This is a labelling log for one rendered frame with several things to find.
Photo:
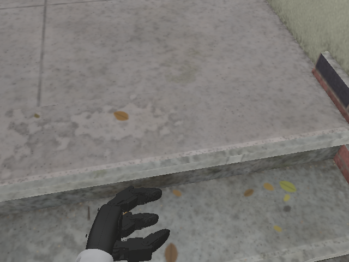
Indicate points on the robot left hand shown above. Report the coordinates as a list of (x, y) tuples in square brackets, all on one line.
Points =
[(110, 225)]

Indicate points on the left robot forearm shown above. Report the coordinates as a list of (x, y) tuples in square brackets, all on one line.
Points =
[(94, 255)]

